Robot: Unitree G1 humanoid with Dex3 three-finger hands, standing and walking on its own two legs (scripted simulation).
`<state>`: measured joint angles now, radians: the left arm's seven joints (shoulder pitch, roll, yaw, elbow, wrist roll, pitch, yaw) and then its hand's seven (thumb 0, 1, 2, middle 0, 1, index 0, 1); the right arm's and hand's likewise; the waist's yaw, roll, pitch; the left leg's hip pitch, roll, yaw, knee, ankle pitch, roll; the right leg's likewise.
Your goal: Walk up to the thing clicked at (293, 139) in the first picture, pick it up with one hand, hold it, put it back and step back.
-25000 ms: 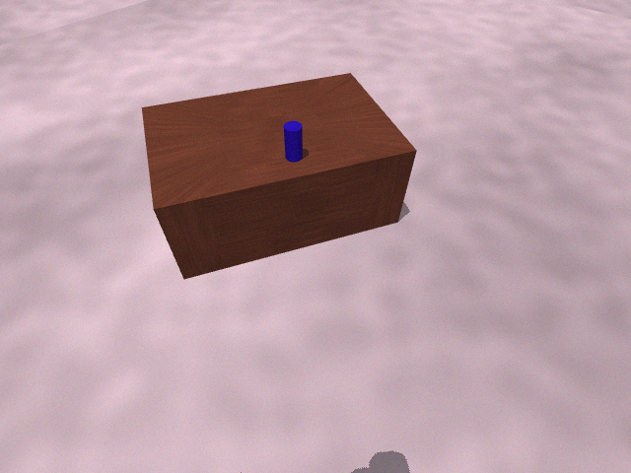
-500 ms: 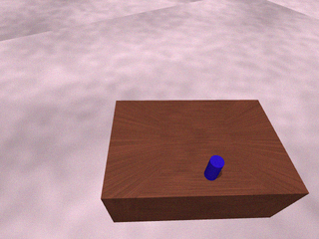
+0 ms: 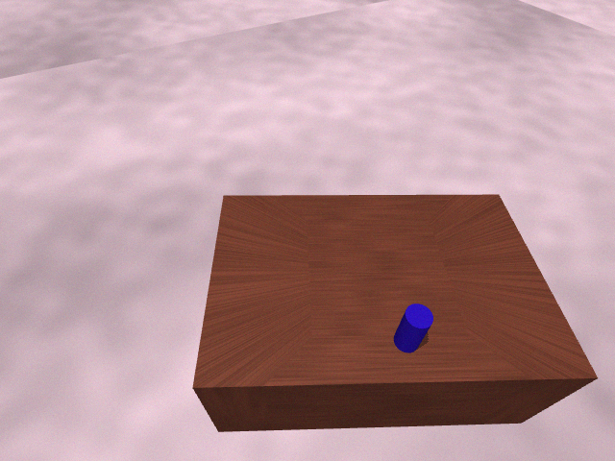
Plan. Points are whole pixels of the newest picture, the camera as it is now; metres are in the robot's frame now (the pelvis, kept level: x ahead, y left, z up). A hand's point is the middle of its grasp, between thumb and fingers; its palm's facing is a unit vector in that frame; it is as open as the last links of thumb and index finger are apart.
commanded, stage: stand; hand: right
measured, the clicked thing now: (412, 329) +0.44 -0.25 -0.33
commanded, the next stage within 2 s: none
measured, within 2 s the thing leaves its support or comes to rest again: neither
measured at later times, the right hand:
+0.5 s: hand out of the picture +0.06 -0.26 -0.16, palm faces -0.01 +0.94 -0.35, open 7.5 cm
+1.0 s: hand out of the picture +0.08 -0.26 -0.16, palm faces -0.01 +0.94 -0.34, open 7.3 cm
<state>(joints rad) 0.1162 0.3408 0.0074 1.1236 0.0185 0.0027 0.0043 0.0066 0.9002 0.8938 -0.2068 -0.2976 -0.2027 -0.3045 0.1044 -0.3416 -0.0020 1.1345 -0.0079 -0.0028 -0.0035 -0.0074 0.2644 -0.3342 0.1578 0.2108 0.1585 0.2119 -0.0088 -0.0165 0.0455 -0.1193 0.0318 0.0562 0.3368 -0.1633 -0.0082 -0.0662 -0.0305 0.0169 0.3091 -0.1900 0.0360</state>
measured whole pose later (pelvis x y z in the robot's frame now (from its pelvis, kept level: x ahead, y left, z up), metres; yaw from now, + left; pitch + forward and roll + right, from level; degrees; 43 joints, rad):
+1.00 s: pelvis +0.01 -0.01 +0.00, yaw +1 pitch -3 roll +0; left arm 0.13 0.34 0.00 1.12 0.01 0.00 0.00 0.01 0.90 0.89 -0.21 -0.30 -0.20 -0.30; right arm 0.11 -0.34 -0.01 1.14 -0.01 0.00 0.00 0.00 -0.90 -0.90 0.20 0.30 0.20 0.30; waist -0.01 -0.01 0.05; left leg -0.12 0.03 0.04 0.33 -0.16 -0.01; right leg -0.07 -0.03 0.00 0.31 -0.20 0.03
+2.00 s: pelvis +0.01 -0.01 +0.00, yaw +1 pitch -2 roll +0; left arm 0.12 0.35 0.01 1.12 0.01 -0.01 0.00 0.01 0.90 0.89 -0.21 -0.30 -0.20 -0.30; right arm 0.11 -0.35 -0.01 1.13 -0.01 -0.01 0.01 0.00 -0.91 -0.90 0.20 0.30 0.20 0.30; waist 0.00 0.00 0.05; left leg -0.11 0.04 0.04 0.32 -0.17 -0.03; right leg -0.07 -0.02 0.00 0.31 -0.21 0.02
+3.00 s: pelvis -0.10 +0.02 -0.01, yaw +0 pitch -1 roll -2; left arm 0.11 0.39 0.07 0.86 0.01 0.06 0.02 0.01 0.90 0.89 -0.21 -0.30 -0.20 -0.30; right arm 0.14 -0.34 -0.04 0.90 -0.02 0.03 -0.01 0.00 -0.90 -0.90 0.21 0.30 0.21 0.30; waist -0.01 -0.04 0.20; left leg -0.26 0.00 0.00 0.56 -0.28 0.04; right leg -0.45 0.12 0.16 1.15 -0.51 0.02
